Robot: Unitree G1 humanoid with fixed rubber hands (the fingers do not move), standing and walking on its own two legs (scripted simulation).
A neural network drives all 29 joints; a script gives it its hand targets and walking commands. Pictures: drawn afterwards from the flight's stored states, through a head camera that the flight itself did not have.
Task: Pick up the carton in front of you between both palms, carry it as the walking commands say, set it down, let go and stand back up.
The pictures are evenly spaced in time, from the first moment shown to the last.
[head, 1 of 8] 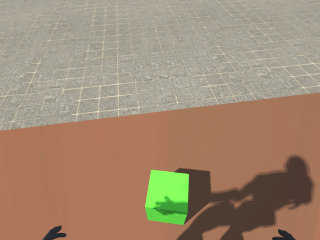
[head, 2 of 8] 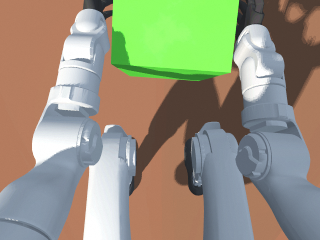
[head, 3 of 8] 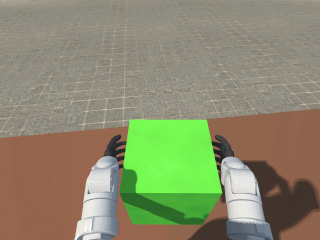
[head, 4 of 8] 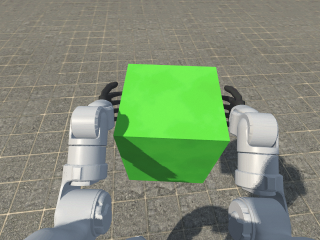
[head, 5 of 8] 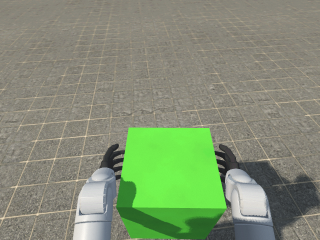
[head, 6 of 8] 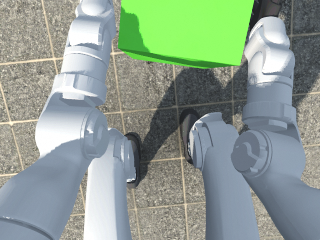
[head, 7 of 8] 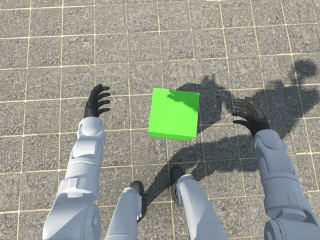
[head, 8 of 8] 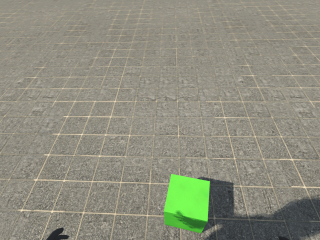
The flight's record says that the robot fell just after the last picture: no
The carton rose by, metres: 0.69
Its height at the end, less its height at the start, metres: -0.13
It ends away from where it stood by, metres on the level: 2.85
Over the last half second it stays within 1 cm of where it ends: yes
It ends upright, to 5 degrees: yes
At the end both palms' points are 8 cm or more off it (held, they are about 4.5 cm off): yes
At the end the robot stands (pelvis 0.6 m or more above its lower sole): yes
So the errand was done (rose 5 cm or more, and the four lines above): yes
